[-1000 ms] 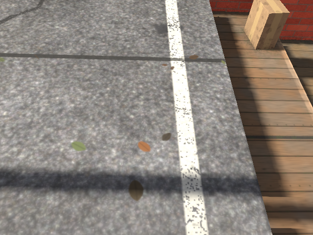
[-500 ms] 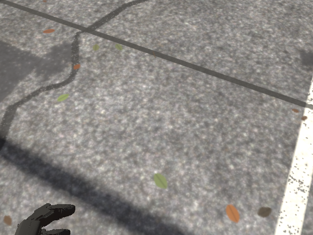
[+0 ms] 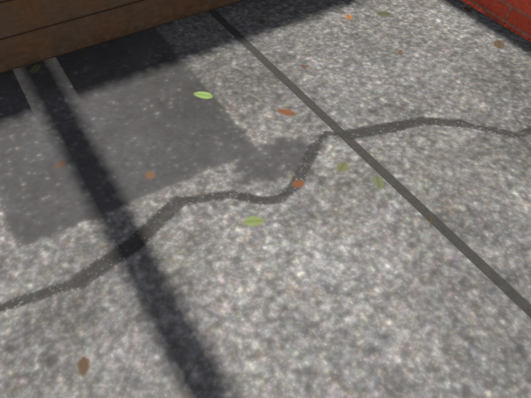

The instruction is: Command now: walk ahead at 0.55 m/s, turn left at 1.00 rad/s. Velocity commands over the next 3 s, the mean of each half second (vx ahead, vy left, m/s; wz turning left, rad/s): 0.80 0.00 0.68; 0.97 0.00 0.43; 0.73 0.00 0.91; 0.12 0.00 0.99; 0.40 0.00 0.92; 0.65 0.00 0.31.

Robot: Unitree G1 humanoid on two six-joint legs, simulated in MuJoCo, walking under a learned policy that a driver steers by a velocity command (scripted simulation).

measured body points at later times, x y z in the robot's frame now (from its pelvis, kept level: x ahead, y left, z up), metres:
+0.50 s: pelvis +0.19 +0.15 -0.01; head +0.18 +0.20 +0.44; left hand +0.32 +0.43 -0.10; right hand +0.25 -0.09 -0.11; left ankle +0.07 +0.19 -0.74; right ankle +0.32 +0.01 -0.64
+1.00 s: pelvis +0.61 +0.33 +0.00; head +0.61 +0.36 +0.45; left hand +0.47 +0.58 -0.14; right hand +0.89 +0.18 -0.08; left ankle +0.60 +0.48 -0.64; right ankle +0.61 +0.21 -0.74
